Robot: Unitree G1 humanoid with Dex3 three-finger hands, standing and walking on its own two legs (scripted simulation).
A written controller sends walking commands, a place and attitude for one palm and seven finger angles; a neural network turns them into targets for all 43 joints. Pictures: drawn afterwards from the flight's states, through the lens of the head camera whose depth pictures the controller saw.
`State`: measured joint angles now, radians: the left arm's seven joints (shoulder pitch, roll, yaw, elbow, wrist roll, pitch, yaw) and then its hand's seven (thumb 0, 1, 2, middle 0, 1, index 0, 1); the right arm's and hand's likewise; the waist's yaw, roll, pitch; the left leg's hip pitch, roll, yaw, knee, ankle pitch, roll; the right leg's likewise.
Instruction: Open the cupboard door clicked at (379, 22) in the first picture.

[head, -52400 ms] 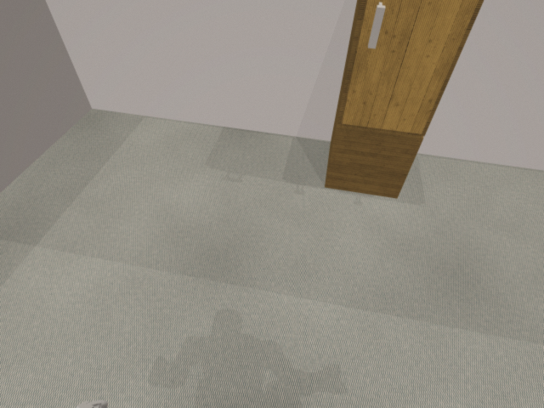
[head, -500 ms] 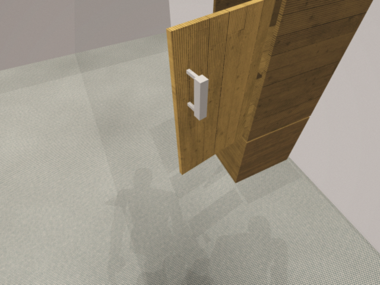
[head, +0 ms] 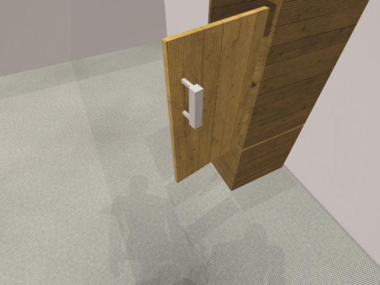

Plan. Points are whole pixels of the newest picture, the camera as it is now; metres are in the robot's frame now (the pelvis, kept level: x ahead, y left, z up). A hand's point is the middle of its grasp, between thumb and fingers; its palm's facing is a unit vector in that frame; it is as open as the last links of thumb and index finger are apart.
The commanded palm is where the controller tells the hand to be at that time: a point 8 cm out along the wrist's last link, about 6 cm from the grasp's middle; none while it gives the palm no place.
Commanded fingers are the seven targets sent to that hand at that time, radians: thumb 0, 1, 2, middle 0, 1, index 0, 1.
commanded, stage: look to check the result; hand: left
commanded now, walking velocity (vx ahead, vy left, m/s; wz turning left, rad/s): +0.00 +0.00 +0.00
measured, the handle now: (190, 103) +0.55 +0.03 +0.07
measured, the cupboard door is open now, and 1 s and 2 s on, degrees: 100 100 100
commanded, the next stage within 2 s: stand and wait in 0.52 s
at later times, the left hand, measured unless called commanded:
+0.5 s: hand out of the picture +0.01 +0.16 -0.17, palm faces +0.04 -0.98 -0.19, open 7.4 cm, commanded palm none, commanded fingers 0.00 0.90 0.90 -0.20 -0.30 -0.20 -0.30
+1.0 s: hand out of the picture +0.01 +0.16 -0.17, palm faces +0.03 -0.98 -0.21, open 7.4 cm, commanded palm none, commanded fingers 0.00 0.90 0.90 -0.20 -0.30 -0.20 -0.30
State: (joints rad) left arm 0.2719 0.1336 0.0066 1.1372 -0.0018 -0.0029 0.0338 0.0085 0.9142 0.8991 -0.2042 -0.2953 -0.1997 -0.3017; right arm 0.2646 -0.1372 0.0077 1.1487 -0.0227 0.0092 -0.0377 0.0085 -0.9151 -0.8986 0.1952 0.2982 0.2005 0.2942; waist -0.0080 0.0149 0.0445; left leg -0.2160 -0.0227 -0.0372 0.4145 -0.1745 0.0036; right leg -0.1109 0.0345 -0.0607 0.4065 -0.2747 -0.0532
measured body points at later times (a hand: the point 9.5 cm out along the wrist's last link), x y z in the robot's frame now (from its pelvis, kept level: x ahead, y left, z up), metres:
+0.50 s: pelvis +0.01 -0.01 +0.00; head +0.03 -0.02 +0.45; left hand +0.01 +0.21 -0.16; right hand +0.01 -0.23 -0.17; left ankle +0.03 +0.12 -0.74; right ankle -0.03 -0.08 -0.74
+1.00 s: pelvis +0.02 -0.01 +0.00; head +0.03 -0.02 +0.45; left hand +0.01 +0.21 -0.16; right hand +0.01 -0.23 -0.17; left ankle +0.03 +0.12 -0.74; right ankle -0.03 -0.08 -0.74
